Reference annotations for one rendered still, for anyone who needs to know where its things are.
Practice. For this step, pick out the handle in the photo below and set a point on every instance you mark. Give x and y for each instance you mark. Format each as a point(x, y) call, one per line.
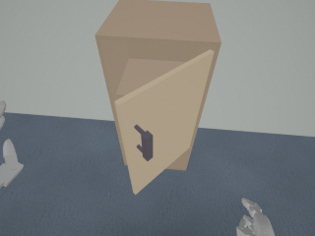
point(147, 139)

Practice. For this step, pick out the robot right hand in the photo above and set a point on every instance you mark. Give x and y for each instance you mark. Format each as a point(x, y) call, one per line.
point(260, 225)

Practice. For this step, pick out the cupboard door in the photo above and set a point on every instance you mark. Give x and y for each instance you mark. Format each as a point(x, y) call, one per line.
point(168, 108)

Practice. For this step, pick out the robot left hand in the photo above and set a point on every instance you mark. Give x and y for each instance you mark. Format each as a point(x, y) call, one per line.
point(11, 168)

